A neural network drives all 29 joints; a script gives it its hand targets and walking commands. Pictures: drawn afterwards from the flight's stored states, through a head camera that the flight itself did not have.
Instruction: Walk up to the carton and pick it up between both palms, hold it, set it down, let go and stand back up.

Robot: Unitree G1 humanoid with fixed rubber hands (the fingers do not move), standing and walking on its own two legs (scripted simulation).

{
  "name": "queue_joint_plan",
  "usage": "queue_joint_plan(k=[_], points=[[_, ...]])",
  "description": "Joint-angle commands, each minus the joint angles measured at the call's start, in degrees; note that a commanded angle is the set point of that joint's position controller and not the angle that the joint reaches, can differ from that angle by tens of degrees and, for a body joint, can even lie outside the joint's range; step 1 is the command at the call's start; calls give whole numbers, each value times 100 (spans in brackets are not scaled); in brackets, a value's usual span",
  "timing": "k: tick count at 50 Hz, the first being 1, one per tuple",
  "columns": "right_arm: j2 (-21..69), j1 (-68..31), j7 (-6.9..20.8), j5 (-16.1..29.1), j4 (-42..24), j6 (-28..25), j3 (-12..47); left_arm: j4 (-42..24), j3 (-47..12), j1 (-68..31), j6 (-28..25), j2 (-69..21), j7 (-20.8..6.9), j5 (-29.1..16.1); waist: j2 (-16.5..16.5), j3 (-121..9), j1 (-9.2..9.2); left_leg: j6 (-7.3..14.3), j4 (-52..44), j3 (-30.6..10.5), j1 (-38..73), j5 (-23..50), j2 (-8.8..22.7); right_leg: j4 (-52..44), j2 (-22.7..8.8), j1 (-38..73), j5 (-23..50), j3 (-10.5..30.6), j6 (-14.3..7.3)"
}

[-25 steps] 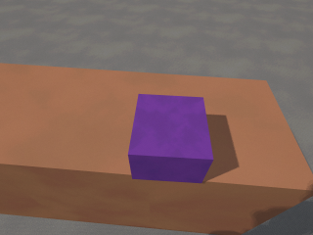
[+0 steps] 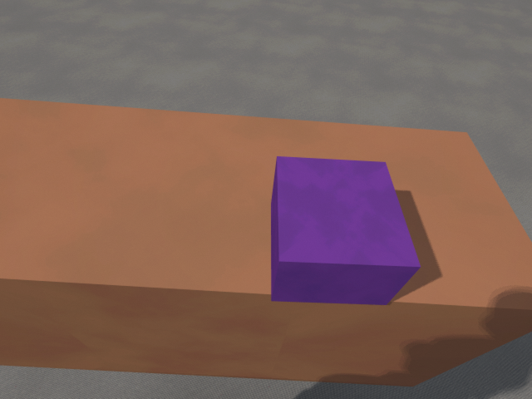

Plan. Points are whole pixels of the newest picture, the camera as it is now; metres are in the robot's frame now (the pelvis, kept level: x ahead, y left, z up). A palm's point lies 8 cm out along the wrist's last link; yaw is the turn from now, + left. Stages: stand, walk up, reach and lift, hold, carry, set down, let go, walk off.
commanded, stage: walk up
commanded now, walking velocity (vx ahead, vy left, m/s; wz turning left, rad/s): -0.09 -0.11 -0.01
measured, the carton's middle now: (330, 229) +0.41 -0.10 +0.00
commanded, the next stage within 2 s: stand in 0.96 s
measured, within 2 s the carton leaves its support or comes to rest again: neither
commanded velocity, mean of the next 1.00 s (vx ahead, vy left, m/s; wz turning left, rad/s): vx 0.00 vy -0.02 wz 0.00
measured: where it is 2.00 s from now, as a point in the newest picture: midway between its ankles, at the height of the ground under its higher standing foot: outside the picture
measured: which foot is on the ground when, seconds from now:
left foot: down 0.00-0.26, up 0.28-0.54, down 0.56-1.00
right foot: up 0.00-0.24, down 0.26-1.00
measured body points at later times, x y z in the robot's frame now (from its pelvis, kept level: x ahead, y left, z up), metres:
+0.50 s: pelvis -0.01 -0.08 +0.00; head +0.02 -0.10 +0.45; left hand +0.06 +0.14 -0.15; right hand -0.04 -0.30 -0.17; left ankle -0.03 +0.05 -0.72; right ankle -0.04 -0.17 -0.74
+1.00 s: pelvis +0.01 -0.08 +0.01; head +0.02 -0.08 +0.46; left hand -0.03 +0.12 -0.16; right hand +0.00 -0.29 -0.16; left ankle -0.03 +0.04 -0.74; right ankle -0.04 -0.18 -0.74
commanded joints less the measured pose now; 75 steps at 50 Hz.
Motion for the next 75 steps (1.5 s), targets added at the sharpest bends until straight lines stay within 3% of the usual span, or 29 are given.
queue_joint_plan(k=[1, 3, 6, 7, 9, 10, 11, 12, 13, 14, 15, 16, 18, 20, 22, 25, 26, 27, 29, 30, 31, 34, 37, 48, 55, 61, 64, 67, 75], points=[[-1383, 1050, -177, -62, 62, -18, -383, -482, 145, -313, 41, 409, -27, -11, 1005, -267, -303, 1294, -841, -2047, 947, 4616, 2208, 724, -204, -880, 144, 692, 98], [-1275, 571, -123, -69, -45, -27, -347, -469, 111, -188, 14, 297, -49, -52, 1276, -485, -136, 1093, -770, -1404, 786, 4275, 1694, 58, -150, -507, 344, 527, 110], [-1245, 626, -83, -95, -49, 11, -417, -529, 88, -273, 26, 332, -87, -37, 1742, -603, -213, 1033, -1047, -1526, 778, 2533, 1598, -710, -60, -272, 507, 181, 92], [-1299, 723, -85, -97, -10, 30, -458, -582, 99, -430, 31, 363, -102, -48, 1791, -487, -260, 1057, -1094, -1687, 735, 2399, 1700, -986, -86, -241, 513, 138, 88], [-1316, 587, -57, -84, -5, 50, -487, -599, 90, -383, -7, 376, -110, -67, 1829, -500, -209, 903, -1014, -1471, 407, 2445, 1592, -1665, -127, 309, 700, 104, 3], [-1309, 447, -34, -51, -33, 73, -498, -516, 90, -131, -63, 314, -103, -100, 1731, -596, -22, 742, -707, -1232, 242, 2768, 1381, -2369, -77, 838, 1214, -8, -39], [-1213, 286, 2, -13, -58, 90, -446, -318, 104, 340, -144, 354, -92, -99, 1551, -814, 243, 507, -361, -953, -141, 2022, 1035, -3245, -92, 1664, 2118, -26, -145], [-944, 363, 24, 23, -99, 100, -357, -120, 163, 644, -223, 580, -77, -70, 715, -896, 295, 235, 214, -681, -803, 512, 615, -3572, -508, 2503, 2746, 379, -232], [-453, 644, 48, 123, -71, 122, -177, -124, 178, 645, -326, 862, -74, 8, -683, -1010, 230, -89, 1195, -393, -1663, -1709, -15, -3924, -1775, 2974, 3426, 1737, -447], [-504, 792, 41, 122, 69, 218, -271, -336, 89, 348, -371, 985, -47, 32, -584, -635, 125, -236, 1431, -375, -1450, -1911, 49, -4134, -2254, 2028, 3016, 1936, -635], [-500, 706, 28, 74, 3, 312, -283, -402, 29, 117, -390, 964, -45, 27, -929, -288, 154, -181, 1456, -767, -1043, -1731, 203, -4293, -2426, 972, 2222, 2121, -1011], [-593, 642, 77, 87, 96, 348, -284, -514, -34, -335, -401, 682, -52, 26, -773, 106, 26, -182, 1433, -833, -855, -1387, 286, -4400, -2114, 645, 1661, 1941, -1003], [-587, 774, 159, 61, 266, 316, -273, -626, -138, -788, -469, 535, -30, 2, -984, 183, -222, -133, 1476, -734, -959, -896, 148, -4040, -1549, 1121, 3548, 1156, -790], [-622, 953, 152, 53, 391, 266, -254, -545, -215, -435, -548, 443, -21, -80, -1103, -155, -174, -149, 1406, -531, -528, -659, 142, -3629, -1423, 1244, 5220, 830, -854], [-581, 905, 127, 90, 394, 239, -227, -433, -274, -241, -568, 272, -15, -54, -1057, -339, -146, -148, 1112, -409, -321, -691, 90, -3367, -1305, 1483, 5690, 609, -911], [-535, 750, 84, 113, 348, 226, -178, -370, -259, -106, -539, 295, 7, -11, -712, -172, -97, -139, 212, -358, 6, -288, 108, -3330, -1333, 1364, 5273, 712, -945], [-518, 788, 74, 117, 355, 187, -178, -361, -263, -54, -530, 265, 1, -38, -613, -130, -139, -120, -380, -457, 340, 439, 172, -3271, -1249, 1223, 5162, 758, -839], [-555, 905, 67, 121, 409, 141, -185, -355, -243, -93, -511, 298, -7, -55, -437, -172, -191, -137, -821, -571, 757, 1288, 290, -3304, -1099, 1003, 4389, 716, -685], [-657, 828, 60, 132, 537, 78, -194, -257, -261, 130, -495, 75, -18, -95, 355, -195, 8, -79, -990, -799, 1092, 2018, 485, -3509, -693, 1009, 3197, 519, -479], [-664, 607, 81, 136, 582, 75, -191, -172, -285, 311, -481, -20, -10, -88, 946, -3, 94, -11, -1043, -862, 635, 1754, 484, -3656, -592, 1239, 2687, 432, -441], [-535, 493, 87, 120, 560, 77, -154, -117, -238, 317, -473, 127, 4, -60, 1010, 157, 64, -17, -1130, -837, 427, 1515, 410, -3699, -639, 1424, 2571, 480, -455], [-441, 493, 30, 157, 592, 44, -143, 56, -173, 478, -527, 283, -21, -75, 693, 55, 71, -64, -1200, -731, 975, 1765, 418, -3725, -657, 1352, 3153, 538, -455], [-466, 483, 32, 175, 655, 34, -168, 148, -211, 541, -543, 148, -21, -17, 502, 100, 36, -24, -1286, -729, 935, 1514, 403, -3856, -689, 1365, 2894, 512, -444], [-465, 521, 1, 187, 834, 2, -114, 436, -245, 883, -563, 46, 31, -35, 156, 100, 44, 6, -1274, -658, 986, 1731, 426, -3884, -664, 1491, 3283, 445, -382], [-448, 632, -20, 185, 939, -16, -92, 516, -235, 1049, -559, 2, 72, -39, 203, 113, 40, -32, -1162, -601, 881, 1905, 430, -3710, -659, 1663, 3828, 400, -366], [-380, 665, -35, 180, 1018, 18, -56, 529, -240, 1117, -544, -13, 78, -27, 400, 243, 80, -73, -1153, -550, 845, 1782, 416, -3718, -644, 1592, 3693, 420, -372], [-374, 697, -36, 177, 1026, 32, -54, 537, -241, 1125, -537, -56, 84, -5, 208, 300, 58, -66, -1134, -567, 694, 1632, 423, -3716, -641, 1648, 3734, 397, -371], [-376, 694, -42, 178, 1032, 32, -54, 522, -256, 1148, -547, -95, 87, -24, 365, 316, 82, -89, -1148, -543, 751, 1641, 419, -3692, -648, 1600, 3834, 448, -384], [-363, 807, -60, 188, 1107, 40, -45, 502, -224, 1150, -567, -15, 94, -22, 228, 180, 62, -118, -1015, -505, 775, 1718, 436, -3619, -639, 1799, 4321, 426, -382]])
